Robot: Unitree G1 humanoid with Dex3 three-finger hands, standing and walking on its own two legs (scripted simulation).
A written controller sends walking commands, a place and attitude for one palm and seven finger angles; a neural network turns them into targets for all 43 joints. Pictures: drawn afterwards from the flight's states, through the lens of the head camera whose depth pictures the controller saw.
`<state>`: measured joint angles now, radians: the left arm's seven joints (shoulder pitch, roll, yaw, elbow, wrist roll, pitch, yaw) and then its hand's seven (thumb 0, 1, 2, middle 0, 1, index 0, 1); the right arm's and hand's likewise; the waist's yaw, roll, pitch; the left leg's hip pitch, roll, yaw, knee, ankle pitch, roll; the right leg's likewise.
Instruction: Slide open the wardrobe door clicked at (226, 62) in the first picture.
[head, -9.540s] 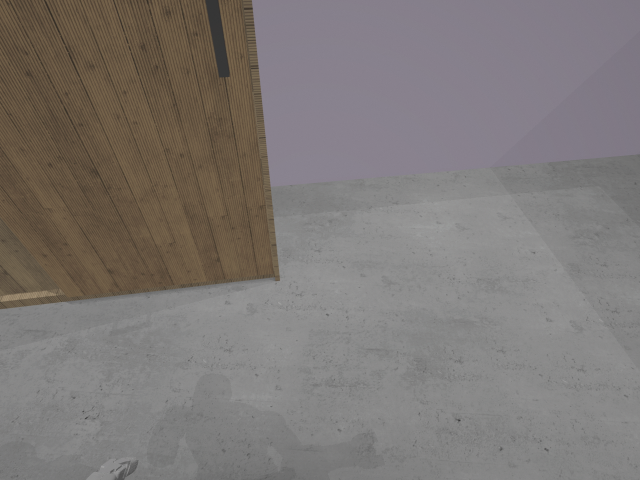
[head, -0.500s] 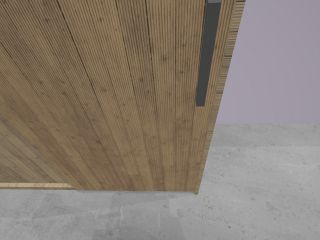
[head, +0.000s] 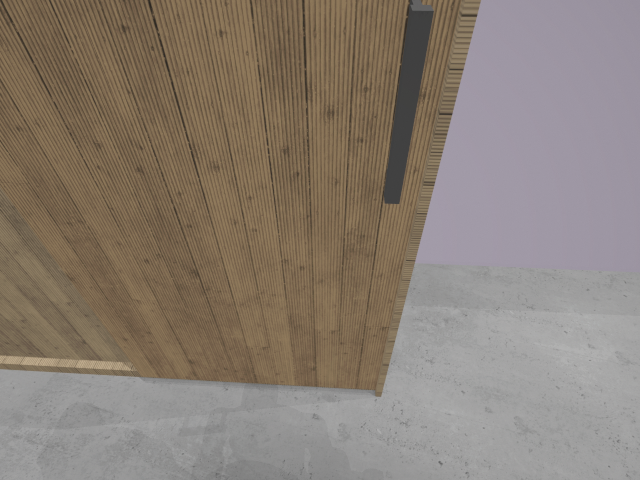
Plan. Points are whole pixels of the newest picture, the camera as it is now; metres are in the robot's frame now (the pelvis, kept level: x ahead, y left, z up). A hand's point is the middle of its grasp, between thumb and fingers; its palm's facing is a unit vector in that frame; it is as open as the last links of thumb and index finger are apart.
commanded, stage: come to a stop and stand still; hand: right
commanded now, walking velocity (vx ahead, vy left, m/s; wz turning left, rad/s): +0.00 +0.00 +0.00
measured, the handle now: (402, 112) +0.51 -0.07 +0.23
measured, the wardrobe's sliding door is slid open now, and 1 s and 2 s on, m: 0.00 0.00 0.00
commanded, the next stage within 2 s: none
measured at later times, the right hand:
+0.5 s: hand out of the picture -0.07 -0.31 -0.18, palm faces +0.05 +0.96 -0.26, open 7.4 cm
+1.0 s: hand out of the picture -0.05 -0.46 -0.18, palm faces -0.02 +0.97 -0.25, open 7.4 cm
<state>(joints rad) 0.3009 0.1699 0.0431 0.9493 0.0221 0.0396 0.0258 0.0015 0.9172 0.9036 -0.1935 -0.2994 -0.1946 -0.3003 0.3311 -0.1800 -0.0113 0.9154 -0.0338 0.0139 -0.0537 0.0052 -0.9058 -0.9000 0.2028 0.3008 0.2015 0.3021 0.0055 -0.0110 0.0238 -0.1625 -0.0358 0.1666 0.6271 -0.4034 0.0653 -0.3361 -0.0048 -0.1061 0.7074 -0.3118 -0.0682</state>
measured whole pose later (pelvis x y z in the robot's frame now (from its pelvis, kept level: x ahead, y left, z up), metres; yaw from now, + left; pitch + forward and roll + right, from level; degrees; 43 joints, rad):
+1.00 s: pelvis -0.13 -0.23 +0.00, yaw +3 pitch -1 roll +2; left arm 0.34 0.09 -0.01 0.96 0.04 0.03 0.04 0.01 0.91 0.90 -0.20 -0.30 -0.20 -0.30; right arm 0.24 -0.33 -0.08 0.91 -0.04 0.07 -0.01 0.01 -0.91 -0.90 0.20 0.30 0.20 0.30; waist 0.00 0.09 0.03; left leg -0.56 -0.04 -0.07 1.31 -0.34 -0.02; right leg -0.34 0.02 0.05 0.75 -0.38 -0.03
